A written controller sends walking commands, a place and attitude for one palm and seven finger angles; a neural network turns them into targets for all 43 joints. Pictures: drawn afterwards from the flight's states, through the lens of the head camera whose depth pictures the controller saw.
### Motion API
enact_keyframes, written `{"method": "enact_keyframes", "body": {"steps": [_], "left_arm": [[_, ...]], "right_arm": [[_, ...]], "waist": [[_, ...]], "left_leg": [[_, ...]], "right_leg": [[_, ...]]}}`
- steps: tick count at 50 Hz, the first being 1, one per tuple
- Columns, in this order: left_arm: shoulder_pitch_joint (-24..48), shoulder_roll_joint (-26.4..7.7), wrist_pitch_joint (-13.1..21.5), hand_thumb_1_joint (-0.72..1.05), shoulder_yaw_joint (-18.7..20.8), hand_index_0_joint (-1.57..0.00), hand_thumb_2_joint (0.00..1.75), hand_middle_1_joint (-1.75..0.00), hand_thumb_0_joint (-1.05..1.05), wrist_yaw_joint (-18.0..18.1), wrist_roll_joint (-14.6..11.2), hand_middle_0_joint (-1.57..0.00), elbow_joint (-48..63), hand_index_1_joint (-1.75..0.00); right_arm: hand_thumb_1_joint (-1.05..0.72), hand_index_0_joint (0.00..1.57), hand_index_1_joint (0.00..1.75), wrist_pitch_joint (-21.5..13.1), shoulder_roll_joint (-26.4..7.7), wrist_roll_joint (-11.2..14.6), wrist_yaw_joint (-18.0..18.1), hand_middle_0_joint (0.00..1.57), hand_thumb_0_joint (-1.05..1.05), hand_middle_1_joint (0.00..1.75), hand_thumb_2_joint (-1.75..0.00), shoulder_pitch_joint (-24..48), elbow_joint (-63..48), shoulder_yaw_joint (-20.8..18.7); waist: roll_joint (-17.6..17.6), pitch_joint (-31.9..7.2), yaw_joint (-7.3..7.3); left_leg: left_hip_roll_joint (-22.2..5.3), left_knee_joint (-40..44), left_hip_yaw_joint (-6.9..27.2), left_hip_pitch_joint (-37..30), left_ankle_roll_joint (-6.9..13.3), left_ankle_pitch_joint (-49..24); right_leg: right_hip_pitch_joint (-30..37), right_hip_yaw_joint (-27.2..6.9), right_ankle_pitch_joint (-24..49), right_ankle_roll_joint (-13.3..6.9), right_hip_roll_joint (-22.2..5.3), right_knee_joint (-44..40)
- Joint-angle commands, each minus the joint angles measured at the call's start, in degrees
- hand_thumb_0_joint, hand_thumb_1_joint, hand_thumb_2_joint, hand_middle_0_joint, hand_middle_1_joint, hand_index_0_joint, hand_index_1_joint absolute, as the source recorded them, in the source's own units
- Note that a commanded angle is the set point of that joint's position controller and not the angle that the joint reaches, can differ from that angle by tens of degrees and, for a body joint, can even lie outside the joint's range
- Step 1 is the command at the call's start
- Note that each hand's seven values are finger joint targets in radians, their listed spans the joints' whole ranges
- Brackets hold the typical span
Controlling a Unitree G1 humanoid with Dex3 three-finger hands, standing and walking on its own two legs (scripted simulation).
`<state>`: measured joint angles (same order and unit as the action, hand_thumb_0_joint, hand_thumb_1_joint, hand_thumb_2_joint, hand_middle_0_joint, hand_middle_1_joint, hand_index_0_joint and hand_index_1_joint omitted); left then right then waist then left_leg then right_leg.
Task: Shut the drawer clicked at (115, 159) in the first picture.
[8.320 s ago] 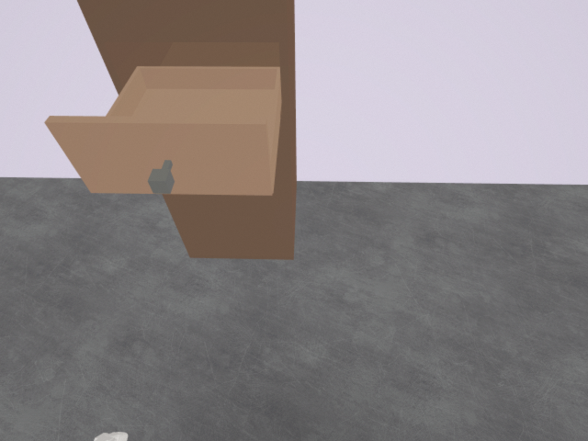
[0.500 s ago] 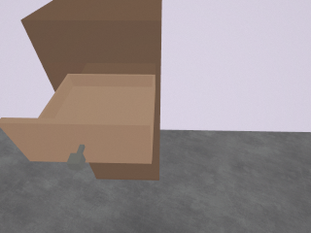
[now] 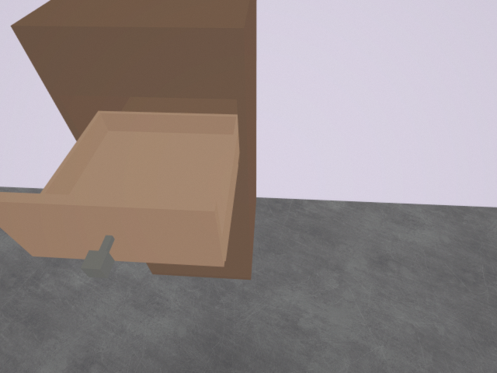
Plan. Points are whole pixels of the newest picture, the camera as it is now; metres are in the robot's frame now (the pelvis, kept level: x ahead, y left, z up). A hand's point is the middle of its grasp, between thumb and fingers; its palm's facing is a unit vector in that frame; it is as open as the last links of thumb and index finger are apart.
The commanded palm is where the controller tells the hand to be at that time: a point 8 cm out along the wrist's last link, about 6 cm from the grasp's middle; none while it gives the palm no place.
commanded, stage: come to a stop and stand still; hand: left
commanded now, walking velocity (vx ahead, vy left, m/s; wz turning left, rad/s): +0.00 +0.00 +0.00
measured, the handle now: (102, 255) +0.29 +0.27 +0.03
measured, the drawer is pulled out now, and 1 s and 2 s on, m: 0.30 0.30 0.29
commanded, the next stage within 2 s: look again from close up in 0.72 s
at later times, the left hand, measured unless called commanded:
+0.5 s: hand out of the picture +0.03 +0.18 -0.17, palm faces +0.02 -0.98 -0.20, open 7.3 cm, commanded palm none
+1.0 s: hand out of the picture +0.03 +0.19 -0.17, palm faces +0.02 -0.98 -0.18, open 7.4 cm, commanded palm none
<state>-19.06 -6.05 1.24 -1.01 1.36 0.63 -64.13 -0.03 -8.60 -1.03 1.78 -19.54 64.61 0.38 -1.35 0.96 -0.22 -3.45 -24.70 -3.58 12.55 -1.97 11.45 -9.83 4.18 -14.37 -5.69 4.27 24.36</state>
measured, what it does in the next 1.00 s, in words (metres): stands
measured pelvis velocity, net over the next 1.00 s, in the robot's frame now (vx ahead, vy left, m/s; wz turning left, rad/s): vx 0.04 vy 0.03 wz -0.01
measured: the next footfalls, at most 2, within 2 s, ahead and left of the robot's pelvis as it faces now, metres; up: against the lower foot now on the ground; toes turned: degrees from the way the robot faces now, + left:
none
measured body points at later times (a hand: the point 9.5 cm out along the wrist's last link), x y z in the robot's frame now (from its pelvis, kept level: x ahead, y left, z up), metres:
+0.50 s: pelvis +0.04 +0.01 +0.00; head +0.05 +0.00 +0.45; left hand +0.03 +0.23 -0.16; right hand +0.03 -0.20 -0.17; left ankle +0.02 +0.15 -0.74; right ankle -0.01 -0.05 -0.74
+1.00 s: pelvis +0.04 +0.03 +0.00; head +0.06 +0.02 +0.45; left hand +0.03 +0.24 -0.16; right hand +0.03 -0.18 -0.16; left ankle +0.02 +0.15 -0.74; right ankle -0.01 -0.05 -0.74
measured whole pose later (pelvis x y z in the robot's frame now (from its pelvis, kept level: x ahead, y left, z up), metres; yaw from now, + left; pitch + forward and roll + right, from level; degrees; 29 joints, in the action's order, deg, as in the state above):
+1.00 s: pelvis +0.04 +0.03 +0.00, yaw -1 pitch +0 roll +1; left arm -17.7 -7.6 1.4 -0.5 2.2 0.7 -64.3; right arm -1.1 -7.4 -0.9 2.6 -15.9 66.9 1.0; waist 0.4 1.4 0.4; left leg -1.0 -22.9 -5.1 8.1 -0.2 14.5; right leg -6.1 2.6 -17.4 -3.3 2.0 23.5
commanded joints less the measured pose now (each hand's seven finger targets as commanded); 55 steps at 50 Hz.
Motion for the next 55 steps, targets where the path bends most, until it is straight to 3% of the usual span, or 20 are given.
{"method": "enact_keyframes", "body": {"steps": [1,5,13,14,30,35,55], "left_arm": [[-2.74,-8.02,1.45,0.90,1.41,-0.20,0.90,-0.30,0.00,0.72,-0.12,-0.20,1.22,-0.30],[-3.48,-7.52,1.38,0.90,1.41,-0.20,0.90,-0.30,0.00,1.00,-0.10,-0.20,0.48,-0.30],[-3.69,-7.28,1.10,0.90,1.44,-0.20,0.90,-0.30,0.00,1.22,-0.04,-0.20,0.36,-0.30],[-3.66,-7.17,1.01,0.90,1.37,-0.20,0.90,-0.30,0.00,1.22,0.04,-0.20,0.43,-0.30],[-2.85,-7.69,0.84,0.90,1.46,-0.20,0.90,-0.30,0.00,1.13,0.02,-0.20,1.20,-0.30],[-3.02,-7.60,0.79,0.90,1.40,-0.20,0.90,-0.30,0.00,1.11,0.07,-0.20,1.03,-0.30],[-4.03,-6.98,0.78,0.90,1.37,-0.20,0.90,-0.30,0.00,1.22,0.10,-0.20,0.67,-0.30]], "right_arm": [[-0.90,0.20,0.30,-1.45,-2.64,0.35,0.22,0.20,0.00,0.30,-0.90,-3.16,-1.19,-0.01],[-0.90,0.20,0.30,-1.52,-2.62,0.43,0.57,0.20,0.00,0.30,-0.90,-2.57,-0.73,-0.09],[-0.90,0.20,0.30,-1.51,-2.67,0.45,0.88,0.20,0.00,0.30,-0.90,-1.86,-0.52,-0.15],[-0.90,0.20,0.30,-1.54,-2.48,0.49,0.89,0.20,0.00,0.30,-0.90,-1.96,-0.29,-0.08],[-0.90,0.20,0.30,-1.89,-4.00,0.31,0.85,0.20,0.00,0.30,-0.90,-0.34,0.11,-0.03],[-0.90,0.20,0.30,-1.78,-3.89,0.37,0.80,0.20,0.00,0.30,-0.90,0.04,0.29,-0.06],[-0.90,0.20,0.30,-1.88,-3.65,0.33,0.80,0.20,0.00,0.30,-0.90,-0.31,1.24,-0.13]], "waist": [[1.38,1.73,-0.24],[2.21,1.64,0.09],[2.34,1.63,0.25],[3.58,1.81,0.29],[1.12,0.90,0.46],[1.91,2.70,0.58],[1.56,2.46,0.57]], "left_leg": [[-1.79,2.65,2.32,-0.94,2.44,-1.60],[-1.82,2.26,1.93,-0.88,2.28,-3.19],[-2.57,2.35,1.97,-2.54,2.48,-6.08],[-2.70,2.65,2.11,-2.73,2.58,-6.54],[-3.22,3.43,3.41,-5.78,3.31,-11.36],[-3.11,3.75,3.45,-5.17,3.35,-9.88],[-2.96,4.22,4.18,-5.97,3.73,-10.29]], "right_leg": [[-1.06,-11.28,10.67,3.73,-11.01,-7.83],[1.13,-10.71,18.18,4.74,-10.86,-6.83],[1.61,-9.37,22.48,4.60,-10.52,-5.12],[1.66,-8.98,22.28,4.61,-10.20,-5.01],[1.08,-8.36,18.49,3.14,-10.17,-3.88],[0.22,-8.37,17.26,3.28,-10.28,-4.37],[0.06,-8.29,15.25,3.11,-10.41,-4.52]]}}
